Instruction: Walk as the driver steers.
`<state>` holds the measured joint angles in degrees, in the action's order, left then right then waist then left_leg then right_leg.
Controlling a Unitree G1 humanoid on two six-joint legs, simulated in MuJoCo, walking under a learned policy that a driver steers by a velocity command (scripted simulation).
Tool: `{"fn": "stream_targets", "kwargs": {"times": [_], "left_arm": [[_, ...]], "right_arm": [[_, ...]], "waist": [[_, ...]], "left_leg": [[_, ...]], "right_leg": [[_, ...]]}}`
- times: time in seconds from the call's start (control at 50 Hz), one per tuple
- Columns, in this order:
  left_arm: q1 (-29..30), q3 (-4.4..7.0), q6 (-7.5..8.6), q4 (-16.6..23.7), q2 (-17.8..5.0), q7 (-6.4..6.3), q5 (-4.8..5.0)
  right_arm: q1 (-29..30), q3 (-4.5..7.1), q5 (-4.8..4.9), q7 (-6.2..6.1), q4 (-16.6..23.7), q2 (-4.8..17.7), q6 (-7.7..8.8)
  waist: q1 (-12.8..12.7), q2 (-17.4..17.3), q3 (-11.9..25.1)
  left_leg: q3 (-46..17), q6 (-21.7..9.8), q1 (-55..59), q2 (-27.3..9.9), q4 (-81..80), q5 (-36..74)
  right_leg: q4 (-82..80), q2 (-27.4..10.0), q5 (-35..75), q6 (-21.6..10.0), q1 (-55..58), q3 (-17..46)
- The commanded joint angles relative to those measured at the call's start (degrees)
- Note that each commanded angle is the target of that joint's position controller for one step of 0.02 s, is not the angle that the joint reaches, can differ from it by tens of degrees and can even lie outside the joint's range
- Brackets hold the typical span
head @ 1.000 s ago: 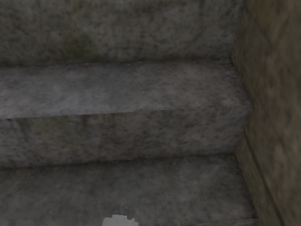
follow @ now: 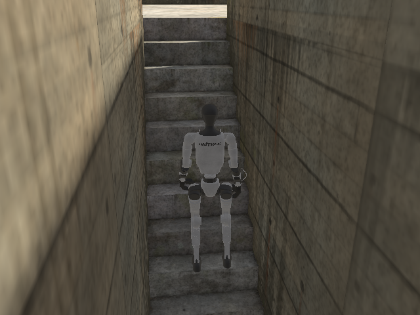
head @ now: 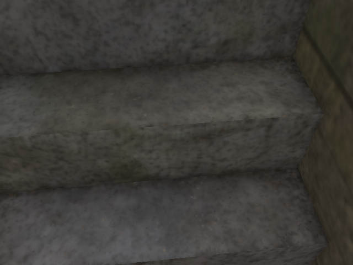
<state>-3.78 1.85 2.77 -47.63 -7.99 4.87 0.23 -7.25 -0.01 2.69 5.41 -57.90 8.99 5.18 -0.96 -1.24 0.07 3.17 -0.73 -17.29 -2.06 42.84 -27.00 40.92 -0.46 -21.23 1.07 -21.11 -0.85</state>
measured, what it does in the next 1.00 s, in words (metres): stands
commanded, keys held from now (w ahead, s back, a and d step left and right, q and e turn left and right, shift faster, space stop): no key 0.06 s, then w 0.24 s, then no key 0.70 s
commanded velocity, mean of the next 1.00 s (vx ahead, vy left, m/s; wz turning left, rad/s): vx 0.12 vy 0.00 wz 0.00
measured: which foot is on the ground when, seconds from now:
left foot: down 0.00-1.00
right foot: down 0.00-1.00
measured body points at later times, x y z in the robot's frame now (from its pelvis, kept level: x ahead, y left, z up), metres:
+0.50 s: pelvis +0.04 +0.00 +0.02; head +0.05 +0.01 +0.47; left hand +0.12 +0.21 -0.13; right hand +0.03 -0.21 -0.14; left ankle -0.04 +0.10 -0.71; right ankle +0.00 -0.13 -0.71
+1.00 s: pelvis +0.01 +0.00 +0.02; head +0.01 +0.00 +0.47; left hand -0.02 +0.19 -0.15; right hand -0.08 -0.17 -0.15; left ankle -0.05 +0.10 -0.71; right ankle +0.00 -0.13 -0.71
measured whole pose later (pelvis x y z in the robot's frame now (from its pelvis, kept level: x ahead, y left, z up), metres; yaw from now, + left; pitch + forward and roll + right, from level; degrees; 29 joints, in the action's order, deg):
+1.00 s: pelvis +0.01 +0.00 +0.02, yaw -1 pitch -1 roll +0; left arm -18.9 -1.3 -0.5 -65.5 -6.5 6.5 -0.5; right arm -21.3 -2.1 0.9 7.5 -73.8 4.6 2.2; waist -0.1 -0.3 -1.4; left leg 3.5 -0.6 -8.1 -0.7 31.5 -22.2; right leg 33.0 -1.7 -17.9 0.8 -13.8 -1.2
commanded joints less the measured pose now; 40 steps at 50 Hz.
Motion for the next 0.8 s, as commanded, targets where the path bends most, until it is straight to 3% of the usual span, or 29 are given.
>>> {"fn": "stream_targets", "kwargs": {"times": [0.02, 0.06, 0.1, 0.14, 0.2, 0.24, 0.26, 0.3, 0.32, 0.36, 0.38, 0.4, 0.42, 0.46, 0.52, 0.6, 0.64, 0.72, 0.76, 0.8], "left_arm": [[1.9, 1.32, 0.7, 2.7, -4.9, -0.15, 0.09], [0.6, 1.8, 0.82, 2.4, -5.7, -0.44, 0.14], [-1.2, 0.99, 0.11, -0.2, -3.5, 0.18, 0.0], [-1.7, 1.28, -0.66, -1.3, -4.4, 0.19, -0.28], [-1.9, 2.02, -0.87, -1.5, -5.4, -0.64, -0.61], [-1.7, 1.69, -1.06, -1.4, -3.8, -0.75, -1.48], [-2.2, 1.46, -1.16, -1.3, -2.3, -0.79, -1.28], [-3.8, 1.45, -1.11, -1.8, -2.2, -0.92, -1.13], [-4.6, 0.95, -0.82, -2.4, -1.2, -0.95, -0.56], [-6.4, 0.1, -0.87, -4.2, -1.0, -0.86, 0.7], [-7.1, -0.01, -1.05, -5.1, -2.1, -0.56, 1.12], [-7.2, -0.48, -0.92, -6.3, -2.4, 0.06, 1.39], [-10.3, -0.47, -0.99, -8.0, -3.2, 0.27, 1.9], [-12.8, -0.81, -1.1, -10.1, -3.0, 0.44, 1.53], [-13.7, -1.42, -1.85, -11.5, -0.6, 0.7, 0.97], [-14.2, -1.9, -1.56, -12.5, -0.8, 0.9, 0.43], [-15.2, -1.98, -2.04, -12.8, -0.6, 0.76, 0.24], [-14.7, -2.1, -2.49, -13.2, -0.7, 0.91, -0.09], [-13.5, -2.24, -2.14, -13.1, -1.1, 1.16, -0.39], [-14.2, -2.4, -1.96, -13.8, -1.3, 1.21, -0.27]], "right_arm": [[1.1, 0.76, -0.21, 0.23, 1.7, 4.4, 0.95], [-1.3, 0.91, 0.16, 0.62, 0.9, 4.9, 0.96], [-3.7, 0.56, 0.03, 1.91, -1.7, 2.9, 0.32], [-4.8, 0.96, -0.26, 2.47, -3.2, 3.6, -0.01], [-5.8, 1.86, -1.15, 1.59, -5.1, 5.6, -0.09], [-5.9, 2.04, -1.75, 1.3, -6.0, 5.9, -0.14], [-6.8, 2.09, -1.58, 1.16, -6.4, 5.8, -0.22], [-8.6, 2.39, -2.09, 0.91, -7.7, 6.7, -0.39], [-8.4, 2.09, -1.49, 1.27, -8.3, 6.2, -0.43], [-9.3, 1.58, -0.19, 1.91, -8.2, 5.0, -0.53], [-10.3, 1.4, 0.03, 2.09, -8.3, 4.6, -0.64], [-9.7, 1.04, -0.25, 2.0, -8.7, 4.3, -0.56], [-11.8, 0.82, -0.49, 1.95, -9.4, 3.9, -0.64], [-13.4, 0.42, -0.72, 1.89, -10.8, 2.8, -0.93], [-14.2, -0.19, -0.54, 2.04, -11.9, 1.9, -1.37], [-15.6, -0.39, -0.98, 2.22, -12.7, 2.4, -2.06], [-17.1, -0.44, -1.04, 1.96, -13.1, 1.4, -2.6], [-17.5, -1.03, -1.16, 2.13, -13.9, 0.2, -2.8], [-17.4, -1.1, -1.73, 2.3, -14.5, 0.2, -2.96], [-18.2, -1.1, -1.66, 2.32, -15.0, 0.3, -2.99]], "waist": [[-0.2, 1.0, 5.6], [-0.3, 0.9, 6.5], [0.1, 0.5, 2.8], [0.6, 0.1, 0.5], [1.1, -0.9, -0.7], [1.4, -1.3, -2.1], [1.6, -2.2, -2.8], [1.6, -3.1, -2.1], [1.0, -2.9, -2.0], [1.0, -0.1, 1.7], [1.5, 0.2, 3.4], [1.7, 0.0, 2.2], [1.8, -0.7, 4.4], [1.6, 0.0, 3.4], [1.4, 0.8, 2.5], [1.7, 1.8, 2.4], [1.7, 1.1, 2.6], [1.3, 0.8, -2.6], [1.5, 1.5, -4.4], [1.5, 1.3, -4.7]], "left_leg": [[-4.6, 0.2, 2.5, -2.2, -5.7, 24.1], [-5.6, -0.6, 3.2, -2.3, -7.0, 24.4], [-5.9, -1.2, 4.2, -2.5, -10.9, 17.8], [-6.5, -2.2, 5.6, -2.5, -14.1, 11.2], [-7.3, -4.5, 6.7, -3.4, -16.3, 6.0], [-10.5, -6.9, 7.7, -5.5, -18.6, 6.3], [-11.4, -7.8, 8.8, -6.3, -19.1, 9.1], [-12.8, -9.3, 11.1, -7.6, -19.4, 15.4], [-11.0, -8.5, 11.1, -7.2, -17.7, 25.4], [-5.7, -5.3, 13.4, -4.5, -13.0, 44.7], [-4.1, -4.1, 13.6, -3.3, -11.7, 47.9], [-2.8, -3.3, 12.0, -2.9, -9.4, 50.8], [-2.6, -2.8, 11.4, -3.0, -9.2, 49.9], [-2.5, -2.5, 9.2, -3.3, -9.2, 47.8], [-2.7, -1.7, 8.0, -3.4, -9.8, 44.4], [-2.7, -1.2, 7.7, -3.0, -9.6, 41.5], [-2.2, -0.3, 8.5, -2.3, -10.4, 36.5], [-1.8, 1.0, 7.3, -1.6, -12.7, 25.1], [-2.3, 0.6, 7.4, -1.3, -13.5, 23.5], [-2.4, 0.3, 8.6, -1.2, -13.8, 24.5]], "right_leg": [[-4.8, -3.2, 23.6, -3.3, 3.9, 4.5], [-5.2, -3.1, 21.3, -2.9, 5.0, 3.9], [-8.5, -2.7, 12.6, -2.2, 3.0, 3.5], [-11.1, -2.4, 7.9, -2.2, 2.0, 3.2], [-11.6, -1.7, 3.9, -3.9, 2.2, 2.0], [-11.4, -1.1, 4.6, -5.1, 0.5, 1.2], [-10.9, -1.0, 6.1, -5.5, -0.7, 0.6], [-9.7, -0.8, 7.7, -6.4, -1.0, -0.2], [-10.9, -1.0, 10.8, -6.2, 0.0, -0.2], [-11.9, -1.7, 24.9, -5.7, 5.0, 0.4], [-11.1, -1.9, 32.5, -5.6, 7.4, 0.4], [-9.6, -2.3, 39.8, -6.1, 7.8, 1.1], [-9.0, -3.1, 40.9, -6.2, 10.0, 1.4], [-8.9, -3.5, 41.0, -6.1, 11.3, 1.5], [-9.3, -3.7, 38.1, -5.5, 11.6, 1.5], [-9.6, -3.5, 36.6, -4.3, 11.9, 1.0], [-10.3, -3.2, 31.6, -3.3, 11.3, 0.4], [-11.7, -2.2, 18.2, -1.9, 5.7, -0.4], [-12.0, -2.0, 16.4, -2.1, 3.8, -0.3], [-12.4, -1.9, 16.1, -2.4, 2.9, -0.6]]}}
